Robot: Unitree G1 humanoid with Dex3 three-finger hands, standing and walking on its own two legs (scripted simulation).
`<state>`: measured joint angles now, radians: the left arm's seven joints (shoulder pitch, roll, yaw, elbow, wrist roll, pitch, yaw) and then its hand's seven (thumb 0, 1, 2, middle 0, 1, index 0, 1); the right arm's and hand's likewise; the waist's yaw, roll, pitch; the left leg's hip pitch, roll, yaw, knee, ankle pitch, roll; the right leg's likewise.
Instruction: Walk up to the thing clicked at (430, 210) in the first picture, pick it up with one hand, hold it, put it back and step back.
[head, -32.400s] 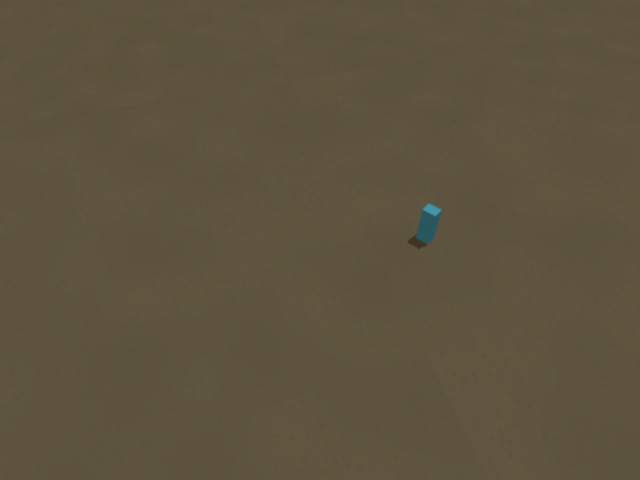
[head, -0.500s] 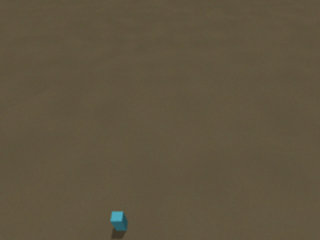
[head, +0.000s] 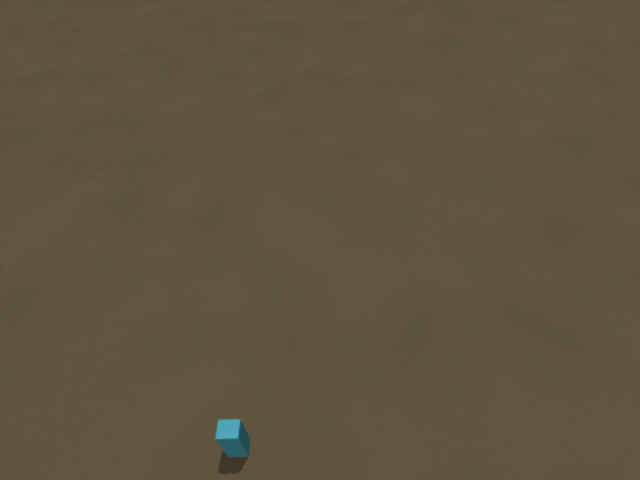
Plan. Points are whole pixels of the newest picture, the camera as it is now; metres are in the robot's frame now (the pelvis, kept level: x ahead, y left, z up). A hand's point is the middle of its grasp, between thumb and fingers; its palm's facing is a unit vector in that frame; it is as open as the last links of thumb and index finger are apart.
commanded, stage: stand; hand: left
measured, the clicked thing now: (234, 438) +0.39 +0.29 -0.70
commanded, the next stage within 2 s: step back in 1.02 s
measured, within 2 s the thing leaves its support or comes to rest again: neither
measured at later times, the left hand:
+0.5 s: hand out of the picture +0.09 +0.24 -0.15, palm faces -0.04 -0.94 -0.34, open 7.4 cm
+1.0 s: hand out of the picture +0.09 +0.24 -0.15, palm faces -0.05 -0.94 -0.34, open 7.4 cm
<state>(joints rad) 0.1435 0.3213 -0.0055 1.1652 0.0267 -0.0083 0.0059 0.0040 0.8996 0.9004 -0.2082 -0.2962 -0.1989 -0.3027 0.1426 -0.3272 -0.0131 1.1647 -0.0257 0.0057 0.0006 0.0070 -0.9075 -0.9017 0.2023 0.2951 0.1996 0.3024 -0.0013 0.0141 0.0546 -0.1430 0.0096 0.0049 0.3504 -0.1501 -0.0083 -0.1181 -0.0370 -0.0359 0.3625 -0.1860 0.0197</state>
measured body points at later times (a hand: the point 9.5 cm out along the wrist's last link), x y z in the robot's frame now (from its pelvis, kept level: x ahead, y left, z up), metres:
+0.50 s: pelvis +0.01 -0.01 +0.00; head +0.02 -0.01 +0.45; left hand +0.09 +0.29 -0.13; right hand +0.08 -0.30 -0.14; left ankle +0.03 +0.12 -0.75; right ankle +0.01 -0.13 -0.75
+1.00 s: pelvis +0.02 -0.01 +0.00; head +0.02 -0.01 +0.45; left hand +0.09 +0.29 -0.13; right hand +0.08 -0.31 -0.14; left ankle +0.03 +0.12 -0.75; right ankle +0.01 -0.13 -0.75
